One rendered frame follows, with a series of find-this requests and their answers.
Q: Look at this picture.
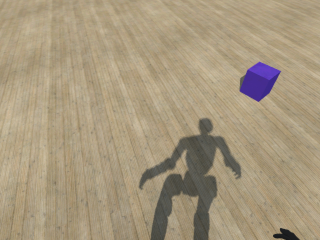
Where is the carton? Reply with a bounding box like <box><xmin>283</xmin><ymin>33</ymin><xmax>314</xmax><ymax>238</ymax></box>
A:
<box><xmin>240</xmin><ymin>62</ymin><xmax>281</xmax><ymax>102</ymax></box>

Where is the robot right hand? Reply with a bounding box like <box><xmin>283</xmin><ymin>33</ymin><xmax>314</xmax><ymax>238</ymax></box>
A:
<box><xmin>273</xmin><ymin>228</ymin><xmax>300</xmax><ymax>240</ymax></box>

